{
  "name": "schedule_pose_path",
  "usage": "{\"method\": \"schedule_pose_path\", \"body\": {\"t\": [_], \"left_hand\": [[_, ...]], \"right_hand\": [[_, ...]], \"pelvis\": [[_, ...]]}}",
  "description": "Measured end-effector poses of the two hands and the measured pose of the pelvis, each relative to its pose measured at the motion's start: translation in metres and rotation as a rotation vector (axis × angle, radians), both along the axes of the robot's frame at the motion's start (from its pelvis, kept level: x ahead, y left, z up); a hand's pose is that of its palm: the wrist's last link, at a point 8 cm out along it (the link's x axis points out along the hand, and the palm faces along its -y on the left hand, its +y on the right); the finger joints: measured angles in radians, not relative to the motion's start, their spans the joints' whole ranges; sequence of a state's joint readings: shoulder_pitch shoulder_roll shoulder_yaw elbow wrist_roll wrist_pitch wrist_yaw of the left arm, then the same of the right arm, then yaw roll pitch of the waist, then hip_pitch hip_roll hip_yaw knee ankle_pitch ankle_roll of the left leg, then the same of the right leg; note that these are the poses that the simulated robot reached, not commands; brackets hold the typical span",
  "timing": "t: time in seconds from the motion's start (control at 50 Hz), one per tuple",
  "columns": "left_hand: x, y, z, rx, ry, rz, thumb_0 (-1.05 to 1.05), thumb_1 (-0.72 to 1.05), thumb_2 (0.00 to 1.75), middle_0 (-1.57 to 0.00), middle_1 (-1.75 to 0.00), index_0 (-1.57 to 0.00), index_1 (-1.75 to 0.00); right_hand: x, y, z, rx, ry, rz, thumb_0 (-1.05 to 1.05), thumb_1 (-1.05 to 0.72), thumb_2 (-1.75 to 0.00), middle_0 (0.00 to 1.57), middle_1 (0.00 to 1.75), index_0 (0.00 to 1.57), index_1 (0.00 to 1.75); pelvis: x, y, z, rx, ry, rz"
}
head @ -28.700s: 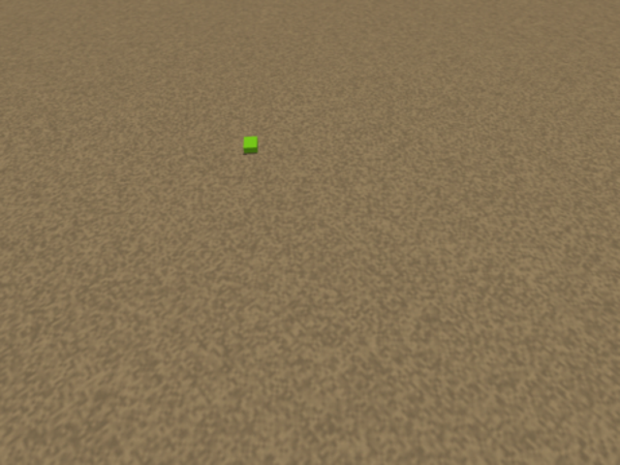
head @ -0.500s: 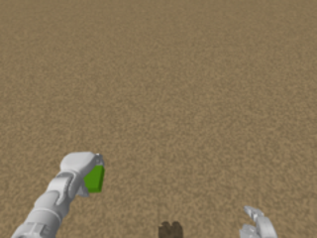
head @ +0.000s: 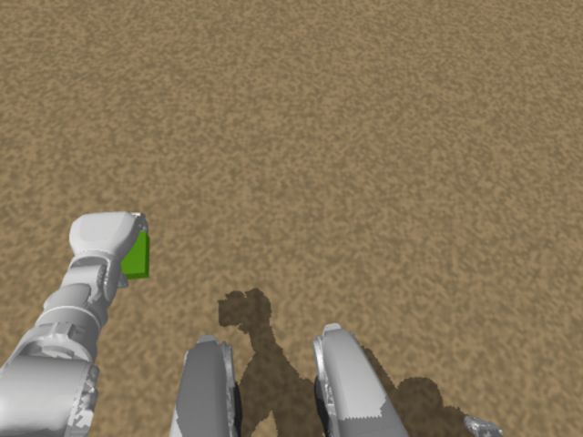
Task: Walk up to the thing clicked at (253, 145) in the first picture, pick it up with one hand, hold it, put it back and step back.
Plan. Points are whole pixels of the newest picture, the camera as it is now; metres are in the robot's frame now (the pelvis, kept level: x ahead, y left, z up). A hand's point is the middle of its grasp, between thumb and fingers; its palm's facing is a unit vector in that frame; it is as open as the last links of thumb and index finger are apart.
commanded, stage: crouch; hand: left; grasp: from above
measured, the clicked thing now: (116, 256) +0.41 +0.25 -0.14
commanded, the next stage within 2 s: lower in 1.24 s
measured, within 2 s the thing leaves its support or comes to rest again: neither
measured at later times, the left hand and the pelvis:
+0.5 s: hand (145, 274) +0.43 +0.25 -0.32, palm faces -0.44 +0.01 -0.90, open 9.7 cm; pelvis -0.02 +0.00 -0.16, yaw -3 degrees
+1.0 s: hand (156, 276) +0.45 +0.25 -0.40, palm faces -0.47 +0.00 -0.88, open 9.7 cm; pelvis -0.02 -0.01 -0.23, yaw -5 degrees
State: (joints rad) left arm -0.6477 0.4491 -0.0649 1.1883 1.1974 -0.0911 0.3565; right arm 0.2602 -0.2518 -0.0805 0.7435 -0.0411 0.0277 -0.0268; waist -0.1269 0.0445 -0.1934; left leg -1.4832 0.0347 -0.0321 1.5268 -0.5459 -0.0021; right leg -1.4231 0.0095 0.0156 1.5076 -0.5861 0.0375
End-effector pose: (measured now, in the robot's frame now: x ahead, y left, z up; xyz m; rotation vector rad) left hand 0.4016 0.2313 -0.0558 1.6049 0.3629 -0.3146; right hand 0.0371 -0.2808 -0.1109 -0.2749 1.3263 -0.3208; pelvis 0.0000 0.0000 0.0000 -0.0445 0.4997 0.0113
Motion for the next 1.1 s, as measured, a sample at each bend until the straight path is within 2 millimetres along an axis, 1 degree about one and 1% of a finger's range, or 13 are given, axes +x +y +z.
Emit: {"method": "schedule_pose_path", "body": {"t": [0.08, 0.16, 0.24, 0.3, 0.38, 0.46, 0.52, 0.6, 0.8, 0.94, 1.1], "left_hand": [[0.006, 0.004, -0.039, -0.002, 0.02, 0.009, 0.0, 0.08, 0.38, -0.75, -0.42, -0.76, -0.39], [0.009, 0.007, -0.078, -0.015, 0.044, 0.008, 0.0, 0.08, 0.38, -0.75, -0.42, -0.76, -0.4], [0.012, 0.01, -0.117, -0.028, 0.055, -0.009, 0.0, 0.08, 0.38, -0.75, -0.42, -0.77, -0.39], [0.016, 0.012, -0.142, -0.037, 0.046, -0.016, 0.0, 0.08, 0.38, -0.76, -0.41, -0.77, -0.39], [0.021, 0.015, -0.171, -0.038, 0.033, -0.014, 0.0, 0.08, 0.37, -0.76, -0.41, -0.78, -0.38], [0.029, 0.017, -0.194, -0.038, 0.026, 0.002, 0.0, 0.07, 0.38, -0.77, -0.4, -0.78, -0.38], [0.034, 0.018, -0.209, -0.039, 0.025, 0.013, 0.0, 0.07, 0.38, -0.77, -0.4, -0.78, -0.38], [0.038, 0.018, -0.225, -0.042, 0.035, 0.022, 0.0, 0.07, 0.38, -0.77, -0.4, -0.79, -0.38], [0.044, 0.018, -0.26, -0.048, 0.068, 0.018, 0.0, 0.07, 0.39, -0.77, -0.4, -0.78, -0.38], [0.048, 0.018, -0.278, -0.055, 0.061, 0.01, 0.0, 0.07, 0.39, -0.76, -0.41, -0.78, -0.39], [0.053, 0.02, -0.295, -0.05, 0.059, 0.012, 0.0, 0.08, 0.39, -0.75, -0.41, -0.77, -0.39]], "right_hand": [[-0.012, 0.008, -0.035, 0.019, 0.027, 0.001, 0.01, -0.9, -0.9, 0.2, 0.3, 0.2, 0.3], [-0.014, 0.015, -0.066, 0.036, 0.037, 0.02, 0.01, -0.89, -0.9, 0.2, 0.3, 0.2, 0.3], [-0.009, 0.016, -0.094, 0.043, 0.042, 0.053, 0.01, -0.89, -0.9, 0.2, 0.3, 0.2, 0.3], [-0.003, 0.015, -0.113, 0.042, 0.045, 0.084, 0.01, -0.89, -0.9, 0.2, 0.3, 0.2, 0.3], [0.006, 0.011, -0.134, 0.037, 0.046, 0.121, 0.01, -0.9, -0.9, 0.2, 0.3, 0.2, 0.3], [0.013, 0.007, -0.15, 0.029, 0.045, 0.146, 0.0, -0.9, -0.9, 0.2, 0.3, 0.2, 0.3], [0.015, 0.005, -0.159, 0.027, 0.049, 0.154, 0.0, -0.9, -0.9, 0.2, 0.3, 0.2, 0.3], [0.012, 0.004, -0.17, 0.028, 0.064, 0.152, 0.0, -0.9, -0.9, 0.2, 0.3, 0.2, 0.3], [-0.014, 0.003, -0.194, 0.048, 0.131, 0.13, 0.0, -0.91, -0.9, 0.2, 0.3, 0.2, 0.3], [-0.032, 0.004, -0.209, 0.058, 0.174, 0.125, 0.0, -0.91, -0.9, 0.2, 0.3, 0.2, 0.3], [-0.041, 0.004, -0.224, 0.06, 0.193, 0.134, 0.0, -0.91, -0.9, 0.2, 0.3, 0.2, 0.3]], "pelvis": [[-0.007, 0.001, -0.032, -0.008, 0.045, -0.001], [-0.012, 0.001, -0.062, -0.017, 0.082, -0.002], [-0.015, 0.001, -0.091, -0.029, 0.116, 0.0], [-0.016, 0.0, -0.11, -0.037, 0.136, -0.001], [-0.017, -0.001, -0.133, -0.044, 0.148, -0.005], [-0.017, -0.003, -0.151, -0.051, 0.155, -0.011], [-0.018, -0.003, -0.162, -0.054, 0.156, -0.016], [-0.018, -0.003, -0.174, -0.057, 0.156, -0.023], [-0.019, -0.005, -0.201, -0.058, 0.143, -0.037], [-0.022, -0.006, -0.22, -0.062, 0.128, -0.046], [-0.024, -0.006, -0.238, -0.068, 0.11, -0.056]]}}
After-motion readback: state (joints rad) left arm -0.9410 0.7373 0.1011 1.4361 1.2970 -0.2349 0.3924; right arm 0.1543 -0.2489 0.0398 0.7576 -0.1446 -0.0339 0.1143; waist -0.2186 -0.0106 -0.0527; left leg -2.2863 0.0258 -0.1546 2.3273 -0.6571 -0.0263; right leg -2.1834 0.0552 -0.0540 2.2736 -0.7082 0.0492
